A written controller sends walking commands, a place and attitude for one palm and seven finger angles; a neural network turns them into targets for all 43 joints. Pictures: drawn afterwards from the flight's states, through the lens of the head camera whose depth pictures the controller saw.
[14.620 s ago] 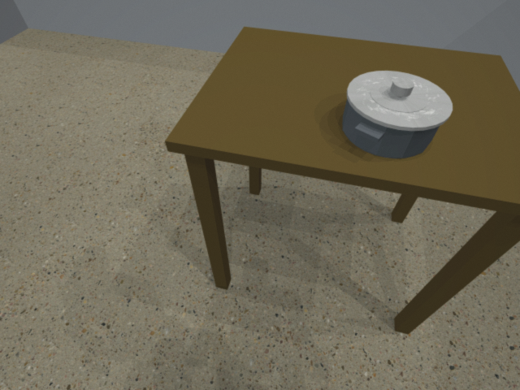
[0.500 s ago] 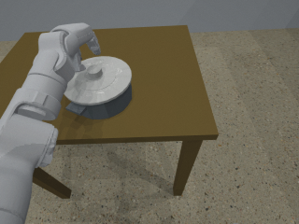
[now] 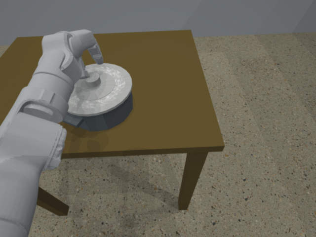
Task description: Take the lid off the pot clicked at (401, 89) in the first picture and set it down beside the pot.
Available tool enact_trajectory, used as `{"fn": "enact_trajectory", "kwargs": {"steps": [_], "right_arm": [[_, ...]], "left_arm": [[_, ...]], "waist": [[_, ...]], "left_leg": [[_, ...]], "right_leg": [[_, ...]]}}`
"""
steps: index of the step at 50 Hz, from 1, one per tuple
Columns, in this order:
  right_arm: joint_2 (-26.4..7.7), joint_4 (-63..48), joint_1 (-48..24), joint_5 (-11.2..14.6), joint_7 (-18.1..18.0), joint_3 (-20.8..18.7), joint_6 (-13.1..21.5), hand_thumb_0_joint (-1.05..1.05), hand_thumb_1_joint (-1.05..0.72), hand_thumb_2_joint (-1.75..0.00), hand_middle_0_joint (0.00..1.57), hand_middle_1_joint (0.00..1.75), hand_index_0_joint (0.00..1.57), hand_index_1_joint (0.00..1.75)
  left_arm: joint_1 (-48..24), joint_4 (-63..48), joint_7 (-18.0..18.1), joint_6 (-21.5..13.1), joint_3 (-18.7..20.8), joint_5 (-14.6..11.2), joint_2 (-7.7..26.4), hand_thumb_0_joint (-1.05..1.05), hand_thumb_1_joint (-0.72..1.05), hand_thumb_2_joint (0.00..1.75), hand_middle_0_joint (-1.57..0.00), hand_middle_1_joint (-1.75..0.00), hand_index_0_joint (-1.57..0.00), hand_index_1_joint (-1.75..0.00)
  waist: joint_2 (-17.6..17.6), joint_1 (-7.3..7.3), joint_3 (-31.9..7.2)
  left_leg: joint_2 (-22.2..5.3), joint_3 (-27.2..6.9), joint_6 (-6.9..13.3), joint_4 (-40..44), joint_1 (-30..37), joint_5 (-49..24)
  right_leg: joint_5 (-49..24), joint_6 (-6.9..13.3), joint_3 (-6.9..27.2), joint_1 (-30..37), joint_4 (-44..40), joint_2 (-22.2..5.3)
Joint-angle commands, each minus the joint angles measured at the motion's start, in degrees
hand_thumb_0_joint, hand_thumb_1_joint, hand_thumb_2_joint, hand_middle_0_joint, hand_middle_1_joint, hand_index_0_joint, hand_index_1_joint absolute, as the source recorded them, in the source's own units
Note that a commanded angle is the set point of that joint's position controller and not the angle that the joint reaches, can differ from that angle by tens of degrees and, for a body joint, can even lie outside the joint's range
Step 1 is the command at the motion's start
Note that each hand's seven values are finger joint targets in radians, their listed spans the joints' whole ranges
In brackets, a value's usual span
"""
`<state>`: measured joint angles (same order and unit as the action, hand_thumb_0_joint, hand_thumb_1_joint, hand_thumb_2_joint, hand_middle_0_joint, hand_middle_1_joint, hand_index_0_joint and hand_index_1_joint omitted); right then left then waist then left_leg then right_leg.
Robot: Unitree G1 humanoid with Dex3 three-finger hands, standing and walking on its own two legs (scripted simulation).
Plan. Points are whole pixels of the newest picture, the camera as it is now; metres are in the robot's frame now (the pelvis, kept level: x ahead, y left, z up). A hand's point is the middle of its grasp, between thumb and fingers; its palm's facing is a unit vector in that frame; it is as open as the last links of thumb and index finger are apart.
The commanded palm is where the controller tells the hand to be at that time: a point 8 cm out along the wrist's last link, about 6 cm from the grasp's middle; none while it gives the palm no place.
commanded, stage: lower the open fingers around the knob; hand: left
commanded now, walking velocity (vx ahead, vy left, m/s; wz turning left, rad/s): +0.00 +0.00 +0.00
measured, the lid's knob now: (92, 79) +0.50 +0.17 +0.13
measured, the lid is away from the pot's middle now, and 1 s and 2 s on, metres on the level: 0.00 0.00 0.00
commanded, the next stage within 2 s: close the fingers and squeeze the knob in 1.14 s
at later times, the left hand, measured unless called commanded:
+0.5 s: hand (86, 79) +0.46 +0.17 +0.16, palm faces -0.40 -0.12 -0.91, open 9.9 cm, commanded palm +0.46 +0.17 +0.22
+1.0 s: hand (85, 75) +0.48 +0.17 +0.16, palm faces -0.40 -0.13 -0.91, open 9.9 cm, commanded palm +0.47 +0.18 +0.22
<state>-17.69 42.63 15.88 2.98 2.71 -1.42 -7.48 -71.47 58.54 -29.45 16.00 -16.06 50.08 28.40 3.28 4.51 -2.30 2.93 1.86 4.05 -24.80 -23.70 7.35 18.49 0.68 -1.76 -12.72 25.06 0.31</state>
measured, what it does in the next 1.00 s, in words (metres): stands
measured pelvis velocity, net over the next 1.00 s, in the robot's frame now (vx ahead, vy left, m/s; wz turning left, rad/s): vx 0.00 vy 0.00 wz -0.01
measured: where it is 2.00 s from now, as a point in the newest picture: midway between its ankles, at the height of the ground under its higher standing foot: outside the picture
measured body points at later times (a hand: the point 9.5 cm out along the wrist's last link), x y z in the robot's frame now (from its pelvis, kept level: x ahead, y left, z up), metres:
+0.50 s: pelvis +0.00 -0.01 +0.00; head +0.03 -0.02 +0.45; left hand +0.48 +0.17 +0.21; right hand +0.09 -0.27 -0.13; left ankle +0.05 +0.08 -0.74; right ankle -0.07 -0.11 -0.74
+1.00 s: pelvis +0.00 +0.00 +0.00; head +0.04 -0.01 +0.44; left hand +0.49 +0.18 +0.22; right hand +0.03 -0.28 -0.14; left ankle +0.05 +0.08 -0.74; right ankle -0.07 -0.11 -0.74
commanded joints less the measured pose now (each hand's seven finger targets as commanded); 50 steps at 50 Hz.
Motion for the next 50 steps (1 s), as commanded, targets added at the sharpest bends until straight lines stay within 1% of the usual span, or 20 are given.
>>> {"fn": "enact_trajectory", "kwargs": {"steps": [1,3,4,6,11,14,15,20,23,24,27,29,32,33,35,39,42,44,45,50], "right_arm": [[-8.39,-5.79,-0.76,0.38,-0.54,-1.86,1.49,0.00,-0.90,-0.90,0.20,0.30,0.20,0.30],[-8.35,-6.20,-1.05,0.43,-0.50,-1.85,0.97,0.00,-0.90,-0.90,0.20,0.30,0.20,0.30],[-8.52,-6.61,-0.87,0.09,-0.42,-2.22,0.97,0.00,-0.90,-0.90,0.20,0.30,0.20,0.30],[-7.92,-7.61,-1.86,-0.24,-0.08,-2.45,1.24,0.00,-0.90,-0.90,0.20,0.30,0.20,0.30],[-7.96,-7.57,-1.89,0.48,-0.57,-1.93,0.77,0.00,-0.90,-0.90,0.20,0.30,0.20,0.30],[-7.83,-8.19,-2.31,0.31,-0.40,-2.39,0.56,0.00,-0.90,-0.90,0.20,0.30,0.20,0.30],[-7.66,-8.21,-2.60,0.25,-0.27,-2.38,0.44,0.00,-0.90,-0.90,0.20,0.30,0.20,0.30],[-7.58,-7.22,-2.54,0.67,-0.96,-1.88,-0.28,0.00,-0.90,-0.90,0.20,0.30,0.20,0.30],[-7.43,-6.65,-2.75,0.54,-1.19,-1.87,-0.59,0.00,-0.90,-0.90,0.20,0.30,0.20,0.30],[-7.69,-6.27,-1.88,0.37,-1.27,-1.95,-0.61,0.00,-0.90,-0.90,0.20,0.30,0.20,0.30],[-7.55,-6.30,-1.91,0.54,-1.51,-1.57,-0.70,0.00,-0.90,-0.90,0.20,0.30,0.20,0.30],[-7.31,-6.31,-1.51,0.46,-1.47,-1.98,-0.79,0.00,-0.90,-0.90,0.20,0.30,0.20,0.30],[-7.60,-6.37,-1.32,0.40,-1.54,-1.89,-0.83,0.00,-0.90,-0.90,0.20,0.30,0.20,0.30],[-7.67,-6.21,-1.31,0.48,-1.66,-1.77,-0.86,0.00,-0.90,-0.90,0.20,0.30,0.20,0.30],[-7.48,-5.72,-0.97,0.64,-1.64,-1.84,-1.02,0.00,-0.90,-0.90,0.20,0.30,0.20,0.30],[-8.33,-5.36,0.72,0.37,-1.87,-2.01,-0.71,0.00,-0.90,-0.90,0.20,0.30,0.20,0.30],[-7.88,-5.48,0.60,0.63,-1.92,-1.89,-0.82,0.00,-0.90,-0.90,0.20,0.30,0.20,0.30],[-8.39,-5.39,1.49,0.46,-1.89,-2.29,-0.69,0.00,-0.90,-0.90,0.20,0.30,0.20,0.30],[-8.47,-5.78,1.32,0.44,-1.71,-2.27,-0.75,0.00,-0.90,-0.90,0.20,0.30,0.20,0.30],[-8.13,-6.58,1.08,0.50,-1.64,-2.35,-0.40,0.00,-0.90,-0.90,0.20,0.30,0.20,0.30]], "left_arm": [[-24.64,-4.70,1.16,-0.33,5.20,0.56,13.19,0.00,-0.33,1.57,-0.87,-0.08,-0.87,-0.08],[-27.22,-7.95,1.35,-0.55,4.33,0.75,13.11,0.00,-0.33,1.57,-0.87,-0.08,-0.87,-0.08],[-29.15,-11.97,1.55,-1.08,3.57,0.79,12.19,0.00,-0.33,1.57,-0.87,-0.08,-0.87,-0.08],[-32.83,-19.53,2.41,-1.85,5.38,2.29,14.63,0.00,-0.33,1.57,-0.87,-0.08,-0.87,-0.08],[-22.26,-9.52,2.28,-1.35,6.69,0.57,14.82,0.00,-0.33,1.57,-0.87,-0.08,-0.87,-0.08],[-25.45,-15.90,2.33,-1.36,4.02,0.43,12.14,0.00,-0.33,1.57,-0.87,-0.08,-0.87,-0.08],[-27.45,-19.22,2.66,-1.47,4.78,0.70,13.32,0.00,-0.33,1.57,-0.87,-0.08,-0.87,-0.08],[-23.06,-11.31,2.28,-1.41,2.90,-0.39,10.69,0.00,-0.33,1.57,-0.87,-0.08,-0.87,-0.08],[-27.93,-11.61,2.96,-1.37,3.53,0.61,12.00,0.00,-0.33,1.57,-0.87,-0.08,-0.87,-0.08],[-27.77,-9.80,2.98,-1.33,2.15,0.68,10.28,0.00,-0.33,1.57,-0.87,-0.08,-0.87,-0.08],[-26.87,-7.79,3.50,-1.88,4.91,0.96,13.64,0.00,-0.33,1.57,-0.87,-0.08,-0.87,-0.08],[-27.35,-8.17,3.19,-2.09,1.67,0.63,9.15,0.00,-0.33,1.57,-0.87,-0.08,-0.87,-0.08],[-27.31,-8.38,3.58,-2.35,5.26,1.07,13.94,0.00,-0.33,1.57,-0.87,-0.08,-0.87,-0.08],[-27.49,-7.71,3.54,-2.50,4.92,1.25,13.82,0.00,-0.33,1.57,-0.87,-0.08,-0.87,-0.08],[-27.11,-5.09,3.24,-2.03,1.29,0.53,9.22,0.00,-0.33,1.57,-0.87,-0.08,-0.87,-0.08],[-27.90,-4.68,3.67,-2.41,4.84,1.20,13.91,0.00,-0.33,1.57,-0.87,-0.08,-0.87,-0.08],[-25.40,-2.30,3.53,-2.47,2.21,1.16,10.44,0.00,-0.33,1.57,-0.87,-0.08,-0.87,-0.08],[-26.11,-3.63,3.42,-2.71,2.80,1.27,11.41,0.00,-0.33,1.57,-0.87,-0.08,-0.87,-0.08],[-27.34,-6.38,3.73,-3.02,4.72,1.48,14.00,0.00,-0.33,1.57,-0.87,-0.08,-0.87,-0.08],[-23.87,-6.75,3.39,-3.39,4.37,0.78,12.66,0.00,-0.33,1.57,-0.87,-0.08,-0.87,-0.08]], "waist": [[-8.02,0.38,-19.11],[-5.67,0.27,-19.98],[-1.49,0.17,-22.17],[2.19,0.11,-27.87],[-6.61,0.02,-21.37],[-2.15,0.10,-24.61],[-1.35,0.30,-26.36],[-6.52,1.22,-19.93],[-3.37,1.37,-20.38],[-2.19,1.61,-19.74],[-4.93,1.21,-21.15],[-4.44,1.69,-21.86],[-4.51,1.10,-23.56],[-4.62,1.28,-23.47],[-4.76,2.21,-19.61],[-3.29,1.42,-20.25],[-4.39,1.89,-18.58],[-4.12,1.76,-20.15],[-3.60,1.32,-22.86],[-3.84,1.02,-22.12]], "left_leg": [[1.65,-3.04,1.12,-2.68,21.34,-13.82],[1.72,-2.76,1.03,-2.28,21.41,-12.85],[1.43,-2.99,0.75,-3.14,23.81,-15.94],[1.19,-4.15,0.86,-4.68,28.89,-21.90],[1.36,-2.80,1.21,-4.11,22.07,-16.59],[1.16,-2.95,1.07,-4.67,25.10,-18.70],[1.10,-3.47,1.18,-5.03,26.97,-20.17],[1.35,-2.62,1.19,-4.40,21.74,-14.27],[1.41,-3.11,1.08,-3.99,22.80,-11.22],[1.40,-3.12,0.87,-3.99,22.59,-11.26],[1.26,-3.08,0.96,-3.90,20.98,-10.04],[1.22,-3.10,0.93,-4.09,21.92,-10.28],[1.27,-2.85,1.14,-4.57,21.66,-10.67],[1.29,-2.90,1.10,-4.24,21.34,-10.18],[1.15,-2.95,1.02,-4.12,20.43,-9.38],[1.08,-3.13,0.88,-3.69,20.09,-9.09],[1.01,-3.06,0.93,-4.11,19.51,-8.58],[0.90,-2.93,0.84,-4.07,20.14,-9.02],[0.83,-3.36,0.90,-4.26,21.25,-10.06],[0.76,-2.89,1.12,-5.02,21.67,-12.63]], "right_leg": [[-23.09,1.34,0.82,-5.72,-1.94,3.35],[-22.38,1.40,0.92,-5.47,-1.80,3.28],[-23.88,1.94,0.72,-6.07,-1.37,3.23],[-25.00,2.06,1.59,-6.01,-1.07,3.50],[-25.17,1.33,1.15,-5.06,-0.81,3.44],[-25.44,1.61,1.17,-6.05,-0.60,3.18],[-25.50,1.48,1.48,-6.08,-0.59,3.35],[-23.82,1.19,1.04,-7.14,-0.74,3.26],[-19.80,1.62,1.20,-8.92,-1.30,3.50],[-19.61,1.86,0.83,-9.87,-1.39,3.50],[-19.66,1.64,1.15,-7.84,-0.89,3.34],[-19.34,1.77,0.91,-8.79,-0.96,3.30],[-20.68,1.57,1.53,-7.14,-0.62,3.27],[-19.98,1.54,1.46,-7.38,-0.72,3.23],[-18.57,1.56,0.87,-9.69,-0.84,3.43],[-18.35,2.00,0.72,-9.25,-0.91,3.58],[-17.09,1.75,0.56,-10.31,-0.43,3.71],[-17.49,1.86,0.56,-9.90,-0.57,3.71],[-18.11,1.74,0.91,-8.82,-0.16,3.75],[-19.91,1.61,0.81,-8.87,0.15,3.67]]}}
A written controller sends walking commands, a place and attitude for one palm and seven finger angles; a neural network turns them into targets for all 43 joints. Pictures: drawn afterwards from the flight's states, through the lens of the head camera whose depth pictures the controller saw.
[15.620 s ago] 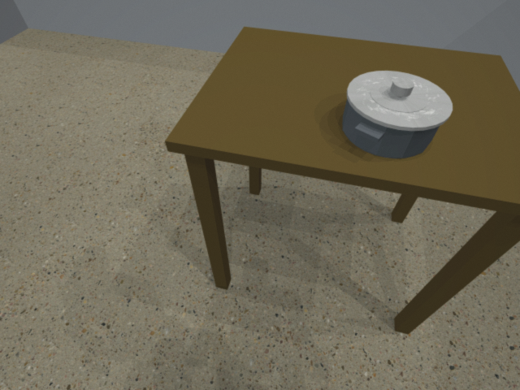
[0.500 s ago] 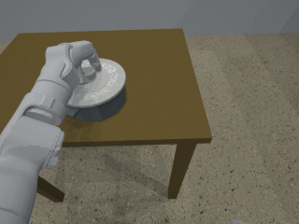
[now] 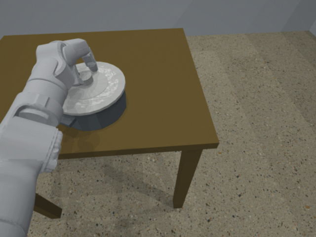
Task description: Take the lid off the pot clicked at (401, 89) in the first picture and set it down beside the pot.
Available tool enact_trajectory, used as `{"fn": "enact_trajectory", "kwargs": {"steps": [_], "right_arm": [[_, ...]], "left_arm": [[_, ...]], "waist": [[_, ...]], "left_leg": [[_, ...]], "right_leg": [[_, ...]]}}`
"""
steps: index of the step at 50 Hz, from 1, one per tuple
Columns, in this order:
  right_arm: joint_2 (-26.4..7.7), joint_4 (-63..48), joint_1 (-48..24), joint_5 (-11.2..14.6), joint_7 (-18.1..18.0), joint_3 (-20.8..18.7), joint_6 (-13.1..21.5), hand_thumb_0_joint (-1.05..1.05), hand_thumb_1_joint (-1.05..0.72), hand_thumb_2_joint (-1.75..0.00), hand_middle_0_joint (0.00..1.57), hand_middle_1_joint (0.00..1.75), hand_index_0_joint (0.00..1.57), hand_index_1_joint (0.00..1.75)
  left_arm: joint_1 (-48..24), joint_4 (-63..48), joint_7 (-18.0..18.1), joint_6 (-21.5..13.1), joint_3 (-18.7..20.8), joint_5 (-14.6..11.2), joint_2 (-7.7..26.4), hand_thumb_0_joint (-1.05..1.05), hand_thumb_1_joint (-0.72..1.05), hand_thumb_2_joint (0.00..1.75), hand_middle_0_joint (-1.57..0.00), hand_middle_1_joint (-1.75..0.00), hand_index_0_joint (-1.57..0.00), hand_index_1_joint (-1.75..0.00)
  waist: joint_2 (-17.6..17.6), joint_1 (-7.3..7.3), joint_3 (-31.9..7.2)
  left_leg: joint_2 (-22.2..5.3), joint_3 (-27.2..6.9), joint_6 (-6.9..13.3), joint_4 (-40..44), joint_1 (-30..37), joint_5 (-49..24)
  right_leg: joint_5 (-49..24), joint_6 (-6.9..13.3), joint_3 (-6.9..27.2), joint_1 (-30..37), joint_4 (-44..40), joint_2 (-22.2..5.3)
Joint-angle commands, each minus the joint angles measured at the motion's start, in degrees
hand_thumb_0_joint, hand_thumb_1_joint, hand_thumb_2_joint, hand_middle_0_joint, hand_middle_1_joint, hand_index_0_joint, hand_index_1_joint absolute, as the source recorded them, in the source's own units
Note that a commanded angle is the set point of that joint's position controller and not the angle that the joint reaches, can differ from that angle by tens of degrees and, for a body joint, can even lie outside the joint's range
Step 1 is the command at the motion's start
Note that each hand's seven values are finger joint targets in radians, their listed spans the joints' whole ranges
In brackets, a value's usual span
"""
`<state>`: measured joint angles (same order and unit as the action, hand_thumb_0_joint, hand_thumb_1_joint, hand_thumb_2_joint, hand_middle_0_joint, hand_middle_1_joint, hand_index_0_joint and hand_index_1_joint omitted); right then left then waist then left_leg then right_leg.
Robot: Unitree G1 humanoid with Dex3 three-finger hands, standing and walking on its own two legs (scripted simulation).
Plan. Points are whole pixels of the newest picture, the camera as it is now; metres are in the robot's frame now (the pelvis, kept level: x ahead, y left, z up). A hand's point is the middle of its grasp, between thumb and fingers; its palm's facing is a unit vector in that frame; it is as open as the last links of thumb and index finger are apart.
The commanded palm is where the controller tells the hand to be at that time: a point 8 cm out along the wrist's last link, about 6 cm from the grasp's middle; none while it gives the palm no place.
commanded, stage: lower the open fingers around the knob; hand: left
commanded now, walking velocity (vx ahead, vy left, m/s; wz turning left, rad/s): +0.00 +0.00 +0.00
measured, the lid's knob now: (84, 78) +0.50 +0.18 +0.14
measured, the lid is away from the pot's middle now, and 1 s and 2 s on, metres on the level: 0.00 0.00 0.00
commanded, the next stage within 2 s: close the fingers and squeeze the knob in 0.14 s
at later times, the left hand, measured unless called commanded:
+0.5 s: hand (76, 78) +0.47 +0.18 +0.16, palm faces -0.40 -0.14 -0.91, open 9.8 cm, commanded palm +0.46 +0.19 +0.22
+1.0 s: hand (79, 78) +0.47 +0.18 +0.16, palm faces -0.40 -0.12 -0.91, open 7.7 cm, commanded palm +0.46 +0.18 +0.22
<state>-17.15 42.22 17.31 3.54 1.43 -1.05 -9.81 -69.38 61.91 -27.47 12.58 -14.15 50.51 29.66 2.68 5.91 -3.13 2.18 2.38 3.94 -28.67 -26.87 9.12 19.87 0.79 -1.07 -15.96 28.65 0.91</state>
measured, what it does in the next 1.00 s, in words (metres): stands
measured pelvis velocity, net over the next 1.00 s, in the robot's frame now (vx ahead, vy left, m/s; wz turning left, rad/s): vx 0.00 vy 0.00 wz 0.00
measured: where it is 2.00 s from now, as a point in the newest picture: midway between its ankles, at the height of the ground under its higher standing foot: outside the picture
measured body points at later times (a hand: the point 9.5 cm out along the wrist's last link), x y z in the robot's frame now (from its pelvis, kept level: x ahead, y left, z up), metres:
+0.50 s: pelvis +0.00 +0.00 +0.00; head +0.03 -0.01 +0.45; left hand +0.48 +0.19 +0.21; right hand +0.07 -0.26 -0.13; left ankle +0.05 +0.08 -0.73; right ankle -0.06 -0.11 -0.73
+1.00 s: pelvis +0.00 +0.00 +0.00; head +0.04 -0.01 +0.45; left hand +0.49 +0.18 +0.21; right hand +0.06 -0.27 -0.13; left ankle +0.05 +0.08 -0.73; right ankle -0.06 -0.11 -0.73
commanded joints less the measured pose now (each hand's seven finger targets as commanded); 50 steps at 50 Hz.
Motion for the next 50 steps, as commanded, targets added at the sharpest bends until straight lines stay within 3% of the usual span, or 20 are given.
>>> {"fn": "enact_trajectory", "kwargs": {"steps": [1,5,9,12,13,16,19,21,22,24,26,29,30,34,37,40,42,45,47,50], "right_arm": [[-8.62,-6.19,-0.42,-0.05,-0.36,-2.70,1.79,0.00,-0.90,-0.90,0.20,0.30,0.20,0.30],[-8.77,-6.29,-0.45,-0.01,-0.25,-2.75,1.73,0.00,-0.90,-0.90,0.20,0.30,0.20,0.30],[-8.60,-6.45,-0.48,-0.06,-0.38,-2.81,1.84,0.00,-0.90,-0.90,0.20,0.30,0.20,0.30],[-8.27,-6.77,-1.52,0.13,-0.49,-2.43,1.59,0.00,-0.90,-0.90,0.20,0.30,0.20,0.30],[-8.10,-6.80,-1.61,0.12,-0.48,-2.45,1.52,0.00,-0.90,-0.90,0.20,0.30,0.20,0.30],[-8.18,-6.77,-1.79,-0.02,-0.43,-2.52,1.62,0.00,-0.90,-0.90,0.20,0.30,0.20,0.30],[-8.03,-6.44,-1.48,-0.05,-0.56,-2.56,1.62,0.00,-0.90,-0.90,0.20,0.30,0.20,0.30],[-8.20,-5.94,-1.69,-0.01,-0.93,-2.25,1.39,0.00,-0.90,-0.90,0.20,0.30,0.20,0.30],[-8.12,-5.75,-1.90,0.14,-1.09,-2.10,1.42,0.00,-0.90,-0.90,0.20,0.30,0.20,0.30],[-8.32,-6.13,-1.26,-0.32,-1.01,-2.47,1.76,0.00,-0.90,-0.90,0.20,0.30,0.20,0.30],[-7.95,-6.01,-1.61,-0.16,-1.01,-2.26,1.73,0.00,-0.90,-0.90,0.20,0.30,0.20,0.30],[-7.86,-6.06,-1.28,-0.12,-0.84,-2.57,1.75,0.00,-0.90,-0.90,0.20,0.30,0.20,0.30],[-8.07,-6.18,-1.71,-0.06,-0.58,-2.53,1.50,0.00,-0.90,-0.90,0.20,0.30,0.20,0.30],[-8.42,-5.64,-0.76,-0.52,-0.96,-2.85,1.92,0.00,-0.90,-0.90,0.20,0.30,0.20,0.30],[-8.18,-5.37,-1.12,-0.07,-1.02,-2.48,1.97,0.00,-0.90,-0.90,0.20,0.30,0.20,0.30],[-8.22,-5.81,-1.38,-0.23,-0.66,-2.53,1.93,0.00,-0.90,-0.90,0.20,0.30,0.20,0.30],[-8.17,-6.34,-1.38,-0.30,-0.59,-2.79,2.21,0.00,-0.90,-0.90,0.20,0.30,0.20,0.30],[-8.20,-6.40,-1.73,0.02,-0.60,-2.43,2.06,0.00,-0.90,-0.90,0.20,0.30,0.20,0.30],[-8.17,-6.11,-1.80,0.04,-0.72,-2.49,1.80,0.00,-0.90,-0.90,0.20,0.30,0.20,0.30],[-8.35,-6.30,-1.78,-0.13,-0.80,-2.57,2.08,0.00,-0.90,-0.90,0.20,0.30,0.20,0.30]], "left_arm": [[-26.05,-9.80,1.42,0.15,2.44,0.44,11.42,0.00,-0.33,1.57,-0.87,-0.08,-0.87,-0.08],[-26.73,-11.58,1.68,0.14,3.29,0.62,12.71,0.00,-0.33,1.57,-0.87,-0.08,-0.87,-0.08],[-25.35,-10.46,1.57,0.20,2.11,0.25,10.55,0.00,-0.33,1.57,-0.87,-0.08,-0.87,-0.08],[-26.53,-11.55,1.88,0.40,2.43,0.47,11.38,0.00,-0.33,1.57,-0.87,-0.08,-0.87,-0.08],[-26.66,-11.85,1.87,0.54,2.24,0.58,11.00,0.00,-0.05,0.90,-0.45,-0.84,-0.45,-0.84],[-27.98,-13.31,2.04,0.49,2.76,0.80,11.69,0.00,-0.02,0.90,-0.45,-0.88,-0.45,-0.88],[-27.96,-11.47,1.78,0.80,0.68,0.22,8.88,0.00,0.00,0.91,-0.46,-0.92,-0.46,-0.92],[-29.81,-10.60,2.15,1.20,2.61,0.56,11.86,0.00,0.02,0.91,-0.47,-0.94,-0.47,-0.94],[-30.81,-9.54,2.15,1.33,1.41,0.62,11.04,0.00,0.02,0.91,-0.47,-0.95,-0.47,-0.95],[-32.52,-13.40,2.34,0.68,2.85,0.72,12.72,0.00,0.04,0.91,-0.48,-0.97,-0.48,-0.97],[-29.63,-10.67,2.44,0.38,2.77,1.27,12.01,0.00,0.06,0.91,-0.49,-0.99,-0.49,-0.99],[-27.67,-10.21,1.71,0.23,-0.50,0.54,7.36,0.00,0.09,0.91,-0.51,-1.01,-0.51,-1.01],[-29.28,-12.89,1.81,0.33,-0.53,0.32,7.77,0.00,0.10,0.90,-0.51,-1.02,-0.51,-1.02],[-31.53,-13.31,1.84,-0.10,2.78,0.00,11.45,0.00,0.14,0.89,-0.54,-1.04,-0.54,-1.04],[-28.00,-10.27,2.00,0.17,2.20,-0.18,10.68,0.00,0.17,0.88,-0.56,-1.06,-0.56,-1.06],[-30.40,-14.56,2.26,-0.32,1.13,0.43,10.01,0.00,0.21,0.86,-0.58,-1.07,-0.58,-1.07],[-28.15,-15.72,2.51,-0.65,3.11,0.60,11.45,0.00,0.23,0.85,-0.60,-1.08,-0.60,-1.08],[-24.46,-12.19,2.27,-0.35,3.12,-0.03,11.57,0.00,0.26,0.82,-0.62,-1.08,-0.62,-1.08],[-27.69,-13.03,2.20,0.25,2.11,-0.01,10.95,0.00,0.29,0.81,-0.64,-1.09,-0.64,-1.09],[-28.84,-14.99,2.56,0.15,4.14,0.43,13.66,0.00,0.33,0.78,-0.66,-1.09,-0.66,-1.09]], "waist": [[-2.78,-0.40,-20.32],[-2.75,-0.39,-19.78],[-2.13,-0.59,-19.19],[-3.23,-0.49,-19.66],[-3.30,-0.54,-20.09],[-2.49,-0.52,-21.89],[-2.43,-0.14,-19.42],[-3.92,0.06,-18.60],[-3.51,0.55,-18.46],[-1.37,-0.21,-23.15],[-1.74,-0.24,-22.92],[-2.18,0.23,-21.08],[-0.72,0.45,-21.89],[-1.91,0.18,-23.02],[-3.22,0.18,-20.17],[-0.36,-0.07,-22.98],[-0.65,-0.61,-25.13],[-2.67,-0.70,-21.69],[-1.90,-0.21,-20.35],[-1.27,-0.64,-23.49]], "left_leg": [[1.65,-3.35,1.27,-1.02,24.39,-13.33],[1.26,-3.85,1.10,-0.45,24.83,-12.61],[1.20,-3.77,0.89,-0.38,25.26,-12.76],[1.12,-3.85,0.93,0.10,24.67,-11.37],[1.19,-4.01,0.94,0.19,25.18,-10.95],[1.23,-4.03,0.94,-0.43,26.43,-13.24],[1.17,-4.21,0.73,0.19,25.58,-11.00],[1.36,-4.02,1.01,0.46,24.32,-9.14],[1.39,-3.86,0.97,0.51,23.94,-8.58],[1.40,-4.01,0.87,-0.02,26.27,-11.53],[1.34,-4.28,0.76,-0.51,26.33,-12.58],[1.24,-4.17,0.62,-0.70,26.56,-13.63],[0.99,-4.48,0.57,-0.72,27.46,-14.02],[1.33,-4.57,0.88,-0.60,27.90,-14.12],[1.36,-4.13,1.05,-0.61,25.87,-13.49],[1.20,-4.54,0.67,-0.68,27.72,-15.73],[1.00,-4.70,0.78,-1.34,29.43,-18.36],[1.03,-4.15,0.82,-0.88,26.60,-16.61],[1.26,-3.72,0.95,-0.48,25.96,-13.93],[1.21,-4.11,1.00,-0.76,27.61,-16.25]], "right_leg": [[-20.32,1.52,0.11,-6.21,-3.70,3.14],[-18.47,1.65,-0.10,-6.77,-3.92,3.26],[-18.12,2.01,-0.39,-7.53,-3.79,3.29],[-17.19,1.76,-0.18,-6.71,-3.86,3.16],[-16.59,1.75,-0.12,-6.96,-4.12,3.23],[-18.41,1.85,0.00,-6.54,-3.93,3.22],[-16.31,2.06,-0.47,-8.05,-4.38,3.23],[-15.94,1.82,-0.04,-7.47,-4.83,3.29],[-15.85,1.79,0.10,-7.63,-4.77,3.14],[-18.43,2.09,0.08,-6.04,-4.36,3.07],[-18.36,2.02,0.05,-6.45,-3.96,3.17],[-18.36,2.07,-0.43,-7.85,-4.03,3.25],[-18.00,1.96,-0.31,-8.09,-3.71,3.26],[-19.58,2.19,-0.19,-6.96,-4.36,3.39],[-19.82,1.82,-0.06,-6.97,-4.19,3.34],[-19.97,2.04,-0.20,-6.79,-3.72,3.35],[-20.99,2.02,0.00,-6.12,-3.53,3.35],[-20.90,1.79,-0.13,-5.83,-3.65,3.30],[-19.83,1.76,-0.06,-6.47,-4.09,3.32],[-21.50,1.88,0.24,-5.18,-3.89,3.24]]}}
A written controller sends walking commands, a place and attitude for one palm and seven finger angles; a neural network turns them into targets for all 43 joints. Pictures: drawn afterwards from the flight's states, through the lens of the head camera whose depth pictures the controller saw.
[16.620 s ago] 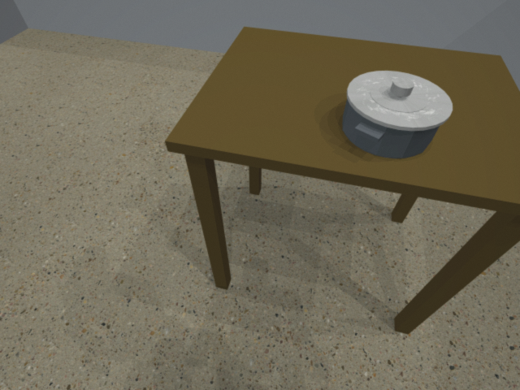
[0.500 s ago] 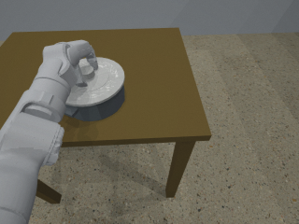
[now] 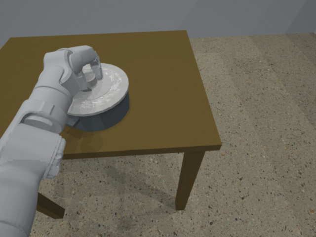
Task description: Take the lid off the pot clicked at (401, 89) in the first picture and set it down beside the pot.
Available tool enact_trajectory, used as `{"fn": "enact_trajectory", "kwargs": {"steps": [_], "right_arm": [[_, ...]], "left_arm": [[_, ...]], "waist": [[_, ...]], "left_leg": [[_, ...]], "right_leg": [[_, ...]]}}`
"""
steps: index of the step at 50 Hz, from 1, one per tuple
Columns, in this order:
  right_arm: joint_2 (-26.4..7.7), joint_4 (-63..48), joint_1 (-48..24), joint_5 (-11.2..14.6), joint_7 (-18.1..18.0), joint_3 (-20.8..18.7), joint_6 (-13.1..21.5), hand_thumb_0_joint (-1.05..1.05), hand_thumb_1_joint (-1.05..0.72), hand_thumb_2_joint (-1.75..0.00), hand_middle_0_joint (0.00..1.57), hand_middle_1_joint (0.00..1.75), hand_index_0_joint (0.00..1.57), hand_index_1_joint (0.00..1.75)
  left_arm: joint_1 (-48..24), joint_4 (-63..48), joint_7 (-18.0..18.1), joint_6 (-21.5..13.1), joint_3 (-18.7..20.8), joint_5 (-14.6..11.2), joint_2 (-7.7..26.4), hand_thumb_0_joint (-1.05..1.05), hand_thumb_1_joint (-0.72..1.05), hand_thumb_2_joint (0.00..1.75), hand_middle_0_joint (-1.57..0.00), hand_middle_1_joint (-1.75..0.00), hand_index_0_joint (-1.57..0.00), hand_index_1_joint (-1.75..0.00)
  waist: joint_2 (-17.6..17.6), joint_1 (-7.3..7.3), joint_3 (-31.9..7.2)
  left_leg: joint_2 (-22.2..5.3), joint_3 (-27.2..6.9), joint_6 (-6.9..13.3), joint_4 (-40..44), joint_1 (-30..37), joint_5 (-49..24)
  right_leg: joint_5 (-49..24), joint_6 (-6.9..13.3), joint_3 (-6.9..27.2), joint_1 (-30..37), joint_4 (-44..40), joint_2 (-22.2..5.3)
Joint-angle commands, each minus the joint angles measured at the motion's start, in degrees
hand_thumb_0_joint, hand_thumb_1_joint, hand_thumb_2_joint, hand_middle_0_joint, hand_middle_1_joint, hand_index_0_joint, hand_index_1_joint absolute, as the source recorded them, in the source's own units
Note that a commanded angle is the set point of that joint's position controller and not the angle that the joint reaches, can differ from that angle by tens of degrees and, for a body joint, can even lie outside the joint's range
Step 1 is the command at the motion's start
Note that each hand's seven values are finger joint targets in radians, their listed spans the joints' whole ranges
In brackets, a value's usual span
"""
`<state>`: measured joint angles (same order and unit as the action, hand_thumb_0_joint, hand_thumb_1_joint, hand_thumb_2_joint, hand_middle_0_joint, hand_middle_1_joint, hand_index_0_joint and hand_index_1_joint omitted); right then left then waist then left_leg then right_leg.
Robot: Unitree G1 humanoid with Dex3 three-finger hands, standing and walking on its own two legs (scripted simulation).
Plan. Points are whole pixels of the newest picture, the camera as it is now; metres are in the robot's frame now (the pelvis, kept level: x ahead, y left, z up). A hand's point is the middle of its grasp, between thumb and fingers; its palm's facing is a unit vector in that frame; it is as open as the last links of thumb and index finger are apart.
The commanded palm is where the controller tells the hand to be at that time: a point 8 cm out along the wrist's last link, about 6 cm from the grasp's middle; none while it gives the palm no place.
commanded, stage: close the fingers and squeeze the knob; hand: left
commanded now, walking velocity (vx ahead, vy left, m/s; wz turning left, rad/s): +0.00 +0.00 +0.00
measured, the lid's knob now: (88, 79) +0.50 +0.17 +0.14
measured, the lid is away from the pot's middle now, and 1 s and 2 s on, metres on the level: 0.00 0.00 0.01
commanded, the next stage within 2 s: lift the lid straight up in 1.00 s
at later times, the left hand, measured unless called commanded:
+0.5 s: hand (83, 80) +0.46 +0.17 +0.16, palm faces -0.40 -0.12 -0.91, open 6.9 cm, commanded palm +0.46 +0.18 +0.22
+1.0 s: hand (83, 81) +0.46 +0.17 +0.16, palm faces -0.38 -0.11 -0.92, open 6.9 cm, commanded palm +0.46 +0.18 +0.22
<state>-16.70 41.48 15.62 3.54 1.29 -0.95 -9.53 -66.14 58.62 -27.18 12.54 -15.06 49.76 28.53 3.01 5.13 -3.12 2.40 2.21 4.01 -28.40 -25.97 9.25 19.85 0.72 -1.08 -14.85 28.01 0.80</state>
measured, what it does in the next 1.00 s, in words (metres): stands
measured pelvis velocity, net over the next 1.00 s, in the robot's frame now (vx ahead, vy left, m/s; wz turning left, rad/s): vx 0.00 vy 0.00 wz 0.00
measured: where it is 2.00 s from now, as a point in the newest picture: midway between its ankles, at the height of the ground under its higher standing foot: outside the picture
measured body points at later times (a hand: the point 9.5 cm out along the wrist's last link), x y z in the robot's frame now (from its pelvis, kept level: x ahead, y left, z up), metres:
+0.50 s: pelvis +0.00 -0.01 +0.00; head +0.03 -0.02 +0.45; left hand +0.48 +0.18 +0.21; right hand +0.07 -0.28 -0.13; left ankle +0.05 +0.08 -0.73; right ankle -0.07 -0.11 -0.73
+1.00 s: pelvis +0.00 +0.00 +0.00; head +0.02 -0.02 +0.45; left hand +0.48 +0.18 +0.21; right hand +0.08 -0.27 -0.13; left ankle +0.05 +0.08 -0.73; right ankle -0.07 -0.11 -0.73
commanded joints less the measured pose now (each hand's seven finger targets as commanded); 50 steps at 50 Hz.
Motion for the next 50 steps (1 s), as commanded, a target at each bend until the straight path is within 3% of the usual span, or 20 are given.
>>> {"fn": "enact_trajectory", "kwargs": {"steps": [1,6,11,12,15,19,21,22,25,27,29,31,34,35,40,43,45,47,48,50], "right_arm": [[-8.58,-5.59,-0.36,-0.11,-0.67,-2.62,1.80,0.00,-0.90,-0.90,0.20,0.30,0.20,0.30],[-8.26,-6.45,-1.59,-0.01,-0.52,-2.62,1.55,0.00,-0.90,-0.90,0.20,0.30,0.20,0.30],[-8.60,-5.70,-1.31,0.13,-0.91,-2.17,1.22,0.00,-0.90,-0.90,0.20,0.30,0.20,0.30],[-8.24,-5.83,-1.66,0.24,-1.04,-1.99,1.30,0.00,-0.90,-0.90,0.20,0.30,0.20,0.30],[-8.32,-5.97,-1.53,-0.10,-0.82,-2.38,1.20,0.00,-0.90,-0.90,0.20,0.30,0.20,0.30],[-8.41,-5.79,-1.16,-0.05,-1.03,-2.47,1.26,0.00,-0.90,-0.90,0.20,0.30,0.20,0.30],[-8.18,-5.96,-1.82,-0.06,-0.99,-2.39,1.11,0.00,-0.90,-0.90,0.20,0.30,0.20,0.30],[-8.38,-6.03,-1.51,-0.03,-1.02,-2.35,1.20,0.00,-0.90,-0.90,0.20,0.30,0.20,0.30],[-8.20,-6.14,-1.89,0.00,-0.75,-2.49,1.22,0.00,-0.90,-0.90,0.20,0.30,0.20,0.30],[-8.43,-5.90,-1.89,0.03,-0.90,-2.36,1.22,0.00,-0.90,-0.90,0.20,0.30,0.20,0.30],[-8.51,-5.53,-1.15,-0.08,-1.01,-2.40,1.31,0.00,-0.90,-0.90,0.20,0.30,0.20,0.30],[-8.67,-5.44,-1.66,0.12,-1.17,-2.12,1.12,0.00,-0.90,-0.90,0.20,0.30,0.20,0.30],[-8.29,-6.27,-1.92,-0.12,-0.71,-2.64,1.61,0.00,-0.90,-0.90,0.20,0.30,0.20,0.30],[-8.39,-6.39,-2.12,-0.02,-0.58,-2.53,1.44,0.00,-0.90,-0.90,0.20,0.30,0.20,0.30],[-8.28,-6.26,-2.56,0.11,-0.62,-2.44,1.18,0.00,-0.90,-0.90,0.20,0.30,0.20,0.30],[-8.39,-6.30,-2.72,0.08,-0.87,-2.33,1.44,0.00,-0.90,-0.90,0.20,0.30,0.20,0.30],[-8.21,-6.53,-3.26,0.14,-0.63,-2.39,1.51,0.00,-0.90,-0.90,0.20,0.30,0.20,0.30],[-8.17,-6.47,-3.37,0.15,-0.69,-2.29,1.52,0.00,-0.90,-0.90,0.20,0.30,0.20,0.30],[-8.34,-6.42,-3.31,0.15,-0.66,-2.30,1.38,0.00,-0.90,-0.90,0.20,0.30,0.20,0.30],[-8.14,-6.12,-3.45,0.13,-0.76,-2.18,1.33,0.00,-0.90,-0.90,0.20,0.30,0.20,0.30]], "left_arm": [[-31.54,-11.21,2.08,-0.01,4.36,1.21,13.46,0.00,0.34,0.77,-0.67,-1.09,-0.67,-1.09],[-30.02,-13.83,1.64,-0.07,2.74,0.70,11.38,0.00,0.41,0.70,-0.72,-1.09,-0.72,-1.09],[-30.83,-10.36,2.02,0.65,5.03,1.13,15.14,0.00,0.48,0.63,-0.77,-1.08,-0.77,-1.08],[-30.24,-8.63,1.89,0.82,2.81,0.93,12.45,0.00,0.50,0.61,-0.78,-1.08,-0.78,-1.08],[-32.35,-12.75,2.04,0.59,2.83,0.92,12.17,0.00,0.55,0.54,-0.81,-1.07,-0.81,-1.07],[-31.13,-10.88,1.68,0.20,3.18,0.97,12.43,0.00,0.63,0.44,-0.86,-1.05,-0.86,-1.05],[-31.16,-11.36,1.69,0.33,2.70,1.08,11.64,0.00,0.58,0.52,-0.82,-1.06,-0.81,-1.05],[-30.25,-11.62,1.89,0.25,4.09,0.85,13.28,0.00,0.57,0.55,-0.81,-1.06,-0.79,-1.05],[-30.77,-13.46,1.50,0.45,1.82,0.30,10.43,0.00,0.57,0.58,-0.81,-1.06,-0.77,-1.04],[-29.92,-12.28,1.65,0.51,3.45,0.51,12.58,0.00,0.58,0.59,-0.81,-1.05,-0.77,-1.04],[-29.59,-10.11,1.26,0.66,2.74,0.14,11.71,0.00,0.60,0.60,-0.81,-1.05,-0.77,-1.04],[-30.23,-9.86,1.45,0.71,4.60,0.54,14.62,0.00,0.62,0.61,-0.82,-1.05,-0.77,-1.04],[-30.10,-14.73,1.18,0.14,2.30,0.24,11.02,0.00,0.65,0.62,-0.83,-1.06,-0.78,-1.05],[-28.15,-15.12,1.48,0.23,3.49,0.27,12.27,0.00,0.66,0.63,-0.84,-1.06,-0.79,-1.05],[-29.29,-15.02,1.34,0.84,2.23,-0.10,11.11,0.00,0.71,0.65,-0.86,-1.07,-0.81,-1.06],[-29.34,-15.21,1.68,0.93,5.09,0.36,14.56,0.00,0.74,0.67,-0.87,-1.08,-0.82,-1.06],[-29.24,-16.81,1.56,0.94,3.07,-0.04,12.02,0.00,0.77,0.68,-0.88,-1.09,-0.82,-1.07],[-27.80,-15.02,1.47,1.23,3.19,0.03,11.84,0.00,0.79,0.68,-0.88,-1.09,-0.83,-1.07],[-28.99,-16.52,1.48,1.23,3.73,0.14,12.95,0.00,0.80,0.69,-0.89,-1.09,-0.83,-1.07],[-29.54,-14.19,1.43,1.68,1.54,0.10,10.32,0.00,0.83,0.70,-0.89,-1.10,-0.84,-1.08]], "waist": [[-2.86,0.26,-23.01],[-2.58,0.08,-23.14],[-3.56,0.05,-20.33],[-3.42,0.37,-18.88],[-0.95,0.17,-22.87],[-3.58,0.17,-22.64],[-3.17,0.30,-22.75],[-3.33,-0.07,-23.16],[-2.54,0.45,-22.79],[-2.75,0.19,-22.34],[-3.60,0.25,-20.37],[-4.40,0.10,-20.39],[-1.28,-0.21,-23.97],[-1.45,-0.25,-24.23],[-2.90,0.35,-21.50],[-3.24,-0.41,-23.47],[-1.28,-0.16,-24.33],[-2.17,-0.27,-22.10],[-1.91,-0.33,-23.39],[-2.01,0.25,-21.18]], "left_leg": [[1.13,-3.88,1.03,-1.13,26.68,-16.49],[1.14,-3.57,1.02,-1.33,26.79,-16.99],[1.27,-3.29,1.01,-0.25,23.67,-12.56],[1.28,-3.23,0.94,-0.16,23.29,-11.65],[1.02,-3.81,0.78,-0.57,26.53,-14.01],[1.11,-3.41,0.86,-0.84,25.20,-13.94],[1.22,-3.28,1.03,-0.98,25.65,-13.59],[1.20,-3.27,1.11,-1.17,25.59,-14.77],[1.13,-3.41,1.08,-1.50,26.59,-16.39],[1.17,-3.25,1.09,-1.47,25.90,-16.07],[1.34,-3.13,1.07,-1.07,24.44,-14.45],[1.42,-2.95,1.20,-0.80,23.39,-13.52],[1.28,-3.39,1.10,-1.82,27.24,-18.88],[0.88,-3.74,1.00,-1.90,27.81,-19.72],[0.99,-3.49,1.00,-0.95,26.28,-15.82],[1.17,-3.33,1.11,-0.85,26.27,-15.19],[0.89,-3.72,0.90,-1.24,27.85,-17.89],[1.02,-3.54,0.94,-1.18,26.90,-16.65],[0.92,-3.81,0.75,-0.66,27.24,-16.22],[0.95,-3.88,0.68,-0.61,26.45,-14.92]], "right_leg": [[-21.74,1.90,0.26,-6.66,-3.44,3.40],[-21.93,1.73,0.42,-6.37,-3.26,3.19],[-20.33,1.77,0.36,-5.87,-3.77,3.22],[-19.36,1.82,0.21,-6.72,-3.70,3.21],[-19.87,2.03,0.29,-6.68,-3.31,3.23],[-21.32,2.04,0.28,-5.74,-3.43,3.07],[-20.76,1.80,0.51,-6.28,-3.51,3.10],[-22.27,1.83,0.66,-5.33,-3.15,3.07],[-22.77,1.78,0.50,-6.23,-3.09,3.11],[-23.17,1.75,0.64,-5.83,-3.15,3.07],[-22.63,1.88,0.25,-6.25,-3.61,3.10],[-22.90,1.65,0.70,-5.05,-3.43,3.05],[-25.06,1.94,0.57,-5.49,-2.96,2.95],[-23.97,1.79,0.54,-5.61,-2.62,3.14],[-21.59,1.75,0.30,-6.36,-3.33,3.23],[-22.29,1.76,0.72,-4.80,-3.49,3.14],[-22.72,1.86,0.57,-5.58,-2.94,3.09],[-22.03,1.87,0.45,-6.13,-3.31,3.25],[-21.42,1.84,0.38,-5.68,-3.42,3.23],[-19.92,1.96,0.11,-7.03,-3.49,3.35]]}}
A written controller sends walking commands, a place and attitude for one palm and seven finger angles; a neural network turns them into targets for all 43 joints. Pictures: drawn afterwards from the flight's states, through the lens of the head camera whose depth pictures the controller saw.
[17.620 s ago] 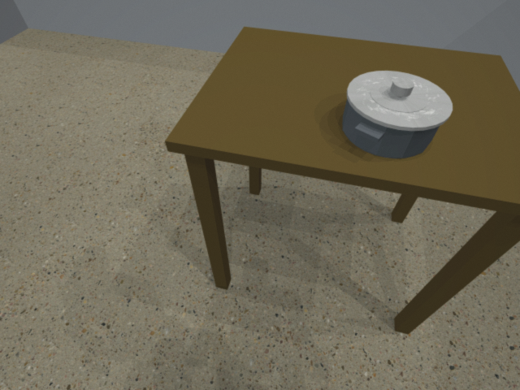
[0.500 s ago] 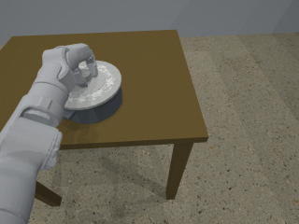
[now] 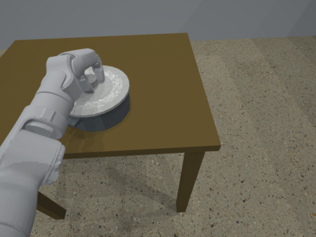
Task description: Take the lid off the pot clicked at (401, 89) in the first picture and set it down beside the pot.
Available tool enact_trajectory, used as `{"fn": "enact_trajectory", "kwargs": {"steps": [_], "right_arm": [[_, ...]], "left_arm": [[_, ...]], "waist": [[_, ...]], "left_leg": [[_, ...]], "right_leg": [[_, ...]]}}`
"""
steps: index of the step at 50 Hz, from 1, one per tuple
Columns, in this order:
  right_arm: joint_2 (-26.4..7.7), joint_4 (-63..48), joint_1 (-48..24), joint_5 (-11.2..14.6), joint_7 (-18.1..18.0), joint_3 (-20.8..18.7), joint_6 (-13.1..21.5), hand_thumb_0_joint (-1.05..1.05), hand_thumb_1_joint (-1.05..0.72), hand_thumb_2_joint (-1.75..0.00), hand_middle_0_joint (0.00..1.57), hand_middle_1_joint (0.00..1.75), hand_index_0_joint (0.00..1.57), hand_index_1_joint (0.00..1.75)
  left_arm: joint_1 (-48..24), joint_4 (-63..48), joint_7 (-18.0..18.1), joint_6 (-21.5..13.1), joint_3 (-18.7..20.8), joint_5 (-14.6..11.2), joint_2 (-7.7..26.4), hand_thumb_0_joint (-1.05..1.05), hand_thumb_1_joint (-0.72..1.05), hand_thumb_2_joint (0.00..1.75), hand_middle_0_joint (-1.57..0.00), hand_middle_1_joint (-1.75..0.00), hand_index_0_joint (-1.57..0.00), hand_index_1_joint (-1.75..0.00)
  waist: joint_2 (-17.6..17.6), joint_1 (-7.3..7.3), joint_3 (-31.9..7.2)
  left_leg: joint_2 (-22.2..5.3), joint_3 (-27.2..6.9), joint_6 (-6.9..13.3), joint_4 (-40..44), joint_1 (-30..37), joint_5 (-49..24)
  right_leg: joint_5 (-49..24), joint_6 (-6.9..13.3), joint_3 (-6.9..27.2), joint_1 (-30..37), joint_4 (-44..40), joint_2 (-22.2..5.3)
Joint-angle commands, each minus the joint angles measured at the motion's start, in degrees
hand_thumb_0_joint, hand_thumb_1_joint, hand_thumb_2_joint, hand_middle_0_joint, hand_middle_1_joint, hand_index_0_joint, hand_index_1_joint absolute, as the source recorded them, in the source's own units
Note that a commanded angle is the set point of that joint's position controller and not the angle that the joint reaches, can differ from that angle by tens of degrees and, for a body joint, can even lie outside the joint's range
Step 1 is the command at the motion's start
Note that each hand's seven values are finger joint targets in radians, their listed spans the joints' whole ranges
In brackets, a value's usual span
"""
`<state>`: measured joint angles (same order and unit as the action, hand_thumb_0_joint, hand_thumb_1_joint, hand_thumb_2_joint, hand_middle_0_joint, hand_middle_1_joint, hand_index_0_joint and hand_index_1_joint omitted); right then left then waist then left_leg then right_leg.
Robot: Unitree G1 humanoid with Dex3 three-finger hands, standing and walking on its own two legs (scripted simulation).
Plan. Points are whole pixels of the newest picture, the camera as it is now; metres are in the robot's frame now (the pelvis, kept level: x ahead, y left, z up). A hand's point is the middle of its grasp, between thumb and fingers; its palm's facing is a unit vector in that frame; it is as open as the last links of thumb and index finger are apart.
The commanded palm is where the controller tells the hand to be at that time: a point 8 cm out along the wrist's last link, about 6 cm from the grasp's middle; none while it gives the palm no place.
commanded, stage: lift the lid straight up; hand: left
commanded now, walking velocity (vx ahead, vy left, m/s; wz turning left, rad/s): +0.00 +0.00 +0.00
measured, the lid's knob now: (90, 81) +0.49 +0.18 +0.14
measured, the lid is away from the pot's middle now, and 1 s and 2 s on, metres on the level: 0.00 0.01 0.01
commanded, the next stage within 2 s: none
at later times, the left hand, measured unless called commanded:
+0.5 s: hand (82, 76) +0.46 +0.18 +0.18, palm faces -0.37 -0.11 -0.92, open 6.9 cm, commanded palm +0.46 +0.19 +0.25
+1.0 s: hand (73, 62) +0.46 +0.18 +0.22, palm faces -0.34 -0.14 -0.93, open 6.9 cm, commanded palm +0.46 +0.19 +0.29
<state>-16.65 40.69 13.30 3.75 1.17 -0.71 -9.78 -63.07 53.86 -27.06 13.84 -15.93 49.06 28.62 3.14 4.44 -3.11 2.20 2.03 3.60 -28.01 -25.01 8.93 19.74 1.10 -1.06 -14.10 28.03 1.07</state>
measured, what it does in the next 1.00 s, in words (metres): stands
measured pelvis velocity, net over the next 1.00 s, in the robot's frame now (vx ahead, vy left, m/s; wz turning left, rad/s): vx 0.00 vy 0.00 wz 0.01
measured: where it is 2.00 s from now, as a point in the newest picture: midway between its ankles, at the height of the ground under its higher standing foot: outside the picture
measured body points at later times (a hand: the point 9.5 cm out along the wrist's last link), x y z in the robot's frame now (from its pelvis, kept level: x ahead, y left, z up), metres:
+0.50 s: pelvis +0.00 +0.00 +0.00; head +0.03 -0.02 +0.45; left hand +0.48 +0.18 +0.23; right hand +0.08 -0.27 -0.13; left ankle +0.05 +0.08 -0.73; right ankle -0.06 -0.11 -0.73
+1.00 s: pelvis +0.00 +0.00 +0.00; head +0.02 -0.02 +0.45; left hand +0.48 +0.19 +0.27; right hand +0.08 -0.27 -0.13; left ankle +0.05 +0.08 -0.73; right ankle -0.06 -0.11 -0.73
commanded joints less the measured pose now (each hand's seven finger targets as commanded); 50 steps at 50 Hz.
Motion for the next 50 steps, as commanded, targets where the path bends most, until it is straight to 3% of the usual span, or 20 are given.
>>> {"fn": "enact_trajectory", "kwargs": {"steps": [1,2,3,9,11,13,16,19,22,25,26,29,32,36,39,42,44,45,49,50], "right_arm": [[-8.36,-4.90,-0.71,-0.09,-0.78,-2.40,1.42,0.00,-0.90,-0.90,0.20,0.30,0.20,0.30],[-8.25,-4.96,-0.71,-0.06,-0.89,-2.31,1.49,0.00,-0.90,-0.90,0.20,0.30,0.20,0.30],[-8.38,-4.96,-0.50,-0.18,-0.90,-2.36,1.64,0.00,-0.90,-0.90,0.20,0.30,0.20,0.30],[-8.26,-5.58,-0.84,-0.53,-0.84,-2.73,2.11,0.00,-0.90,-0.90,0.20,0.30,0.20,0.30],[-8.30,-5.15,-0.94,-0.47,-0.89,-2.68,2.28,0.00,-0.90,-0.90,0.20,0.30,0.20,0.30],[-8.05,-4.93,-1.02,-0.37,-0.99,-2.54,2.53,0.00,-0.90,-0.90,0.20,0.30,0.20,0.30],[-8.45,-4.83,-1.14,-0.52,-1.23,-2.57,2.85,0.00,-0.90,-0.90,0.20,0.30,0.20,0.30],[-8.29,-5.31,-1.41,-0.47,-0.98,-2.84,3.37,0.00,-0.90,-0.90,0.20,0.30,0.20,0.30],[-8.20,-4.41,-1.44,-0.23,-0.86,-2.56,2.98,0.00,-0.90,-0.90,0.20,0.30,0.20,0.30],[-8.78,-4.35,-0.98,-0.44,-1.23,-2.32,2.88,0.00,-0.90,-0.90,0.20,0.30,0.20,0.30],[-8.77,-4.35,-1.37,-0.43,-1.28,-2.31,2.88,0.00,-0.90,-0.90,0.20,0.30,0.20,0.30],[-8.23,-4.54,-1.49,-0.47,-1.19,-2.76,3.42,0.00,-0.90,-0.90,0.20,0.30,0.20,0.30],[-8.59,-4.50,-1.49,-0.47,-1.13,-2.59,3.42,0.00,-0.90,-0.90,0.20,0.30,0.20,0.30],[-8.50,-3.78,-1.34,-0.43,-1.15,-2.39,3.08,0.00,-0.90,-0.90,0.20,0.30,0.20,0.30],[-8.94,-4.15,-1.35,-0.66,-1.14,-2.55,3.40,0.00,-0.90,-0.90,0.20,0.30,0.20,0.30],[-8.41,-4.33,-1.52,-0.65,-1.16,-2.36,3.60,0.00,-0.90,-0.90,0.20,0.30,0.20,0.30],[-8.91,-4.72,-1.33,-0.68,-1.17,-2.43,3.66,0.00,-0.90,-0.90,0.20,0.30,0.20,0.30],[-8.57,-4.85,-1.84,-0.57,-1.15,-2.06,3.42,0.00,-0.90,-0.90,0.20,0.30,0.20,0.30],[-8.67,-4.26,-1.58,-0.38,-1.09,-2.39,3.49,0.00,-0.90,-0.90,0.20,0.30,0.20,0.30],[-8.59,-4.35,-1.47,-0.40,-0.97,-2.35,3.59,0.00,-0.90,-0.90,0.20,0.30,0.20,0.30]], "left_arm": [[-33.32,-8.17,1.47,0.56,3.65,1.08,11.72,0.00,0.83,0.70,-0.89,-1.10,-0.84,-1.08],[-34.24,-7.93,1.40,0.63,2.85,1.10,11.11,0.00,0.84,0.70,-0.89,-1.10,-0.84,-1.08],[-34.81,-8.78,1.55,0.52,4.63,1.28,13.07,0.00,0.85,0.70,-0.90,-1.10,-0.84,-1.08],[-36.27,-13.30,1.36,-0.41,3.47,1.21,11.51,0.00,0.87,0.70,-0.89,-1.11,-0.84,-1.09],[-38.57,-13.79,1.65,-0.39,5.70,1.53,14.54,0.00,0.87,0.70,-0.89,-1.11,-0.84,-1.09],[-38.69,-12.43,1.50,-0.20,5.33,1.12,14.15,0.00,0.87,0.70,-0.89,-1.11,-0.84,-1.09],[-40.13,-13.78,1.62,-0.59,8.02,1.44,17.98,0.00,0.87,0.70,-0.89,-1.11,-0.84,-1.09],[-38.95,-15.95,1.07,-0.62,5.04,1.01,14.46,0.00,0.87,0.70,-0.89,-1.11,-0.84,-1.09],[-38.19,-11.28,0.80,0.70,3.23,1.68,12.20,0.00,0.87,0.70,-0.89,-1.11,-0.84,-1.09],[-39.29,-9.18,0.52,1.15,7.46,1.66,17.86,0.00,0.87,0.70,-0.89,-1.11,-0.84,-1.09],[-42.41,-10.91,0.41,0.66,7.35,2.03,18.26,0.00,0.87,0.70,-0.89,-1.11,-0.84,-1.09],[-44.51,-12.90,-0.29,0.49,1.98,1.82,11.98,0.00,0.87,0.70,-0.89,-1.11,-0.84,-1.09],[-43.78,-12.13,-0.16,0.83,5.42,2.37,15.91,0.00,0.87,0.70,-0.89,-1.11,-0.84,-1.09],[-44.25,-7.28,-0.97,1.92,3.93,2.18,14.00,0.00,0.87,0.70,-0.89,-1.11,-0.84,-1.09],[-46.94,-10.64,-0.97,1.64,4.45,2.52,15.43,0.00,0.87,0.70,-0.89,-1.11,-0.84,-1.09],[-45.36,-9.10,-1.23,1.51,5.30,3.03,16.17,0.00,0.87,0.70,-0.89,-1.11,-0.84,-1.09],[-42.54,-8.78,-1.62,1.86,6.73,2.38,17.95,0.00,0.87,0.70,-0.89,-1.11,-0.84,-1.09],[-42.16,-7.41,-1.76,2.02,6.65,2.71,18.21,0.00,0.87,0.70,-0.89,-1.11,-0.84,-1.09],[-47.82,-8.25,-2.22,2.74,1.53,2.44,12.88,0.00,0.87,0.70,-0.89,-1.11,-0.84,-1.09],[-49.57,-10.87,-1.89,2.62,3.10,2.79,14.98,0.00,0.87,0.70,-0.89,-1.11,-0.84,-1.09]], "waist": [[-2.32,0.83,-20.54],[-2.63,1.04,-20.26],[-2.49,0.55,-21.72],[-0.70,0.54,-26.11],[-1.17,0.62,-25.98],[-2.00,0.67,-24.55],[-1.79,0.28,-26.49],[-0.15,0.24,-27.27],[-0.62,0.94,-21.61],[-3.57,0.12,-23.03],[-3.05,0.21,-24.91],[-0.76,0.92,-25.84],[-1.41,0.46,-25.70],[-2.62,0.73,-21.80],[-0.29,0.21,-25.32],[-3.03,0.28,-24.58],[-3.76,-0.62,-25.67],[-5.19,-0.46,-24.00],[-1.04,0.67,-21.24],[-0.44,0.85,-22.87]], "left_leg": [[1.21,-3.66,1.09,-0.61,24.79,-12.94],[1.26,-3.63,1.07,-0.37,24.34,-12.25],[1.33,-3.67,1.16,-0.40,25.02,-12.76],[1.18,-4.03,1.19,-1.75,28.29,-18.09],[1.30,-4.27,1.35,-1.52,28.36,-17.88],[1.50,-4.18,1.48,-0.93,27.57,-15.88],[1.49,-3.86,1.60,-1.14,27.87,-17.92],[1.24,-4.25,1.36,-1.68,29.64,-21.46],[1.26,-4.35,1.09,-0.50,27.55,-16.35],[1.56,-4.06,1.37,0.10,25.51,-14.40],[1.72,-3.87,1.42,0.03,26.15,-14.97],[1.70,-4.24,1.28,-0.72,28.66,-16.58],[1.57,-4.46,1.32,-0.09,28.25,-15.28],[1.80,-4.08,1.36,0.46,26.05,-12.94],[1.63,-4.38,1.05,0.26,27.76,-14.31],[1.78,-4.18,1.49,-0.13,26.88,-15.11],[1.76,-3.90,1.48,-0.30,26.15,-16.68],[1.88,-3.58,1.67,-0.10,24.74,-15.98],[1.71,-4.01,1.22,0.82,26.02,-13.31],[1.59,-4.28,1.33,0.92,27.42,-13.41]], "right_leg": [[-19.00,1.64,0.01,-7.86,-3.86,3.17],[-18.87,1.62,0.00,-7.68,-3.82,3.12],[-19.68,1.66,0.24,-6.94,-3.86,3.11],[-22.52,1.81,0.44,-6.61,-3.40,2.94],[-22.73,1.68,0.56,-6.23,-3.60,3.13],[-21.91,1.61,0.53,-6.28,-4.03,3.14],[-24.86,1.53,0.96,-4.31,-3.90,2.81],[-25.41,1.61,0.68,-5.03,-3.77,2.78],[-20.42,1.69,0.17,-7.66,-4.53,3.18],[-22.33,1.60,0.52,-4.44,-4.48,2.86],[-23.58,1.57,0.77,-3.69,-4.36,2.68],[-22.88,1.72,0.41,-5.88,-4.61,2.77],[-21.67,1.72,0.78,-5.21,-4.55,2.85],[-20.81,1.64,0.52,-6.04,-5.06,2.76],[-21.40,2.02,0.45,-5.32,-4.90,2.58],[-22.95,1.66,0.82,-4.42,-4.62,2.64],[-25.55,1.68,0.84,-2.54,-4.54,2.24],[-25.65,1.36,0.95,-2.27,-4.41,2.25],[-20.50,1.82,0.26,-6.07,-5.50,2.46],[-19.99,1.67,0.59,-5.63,-5.50,2.73]]}}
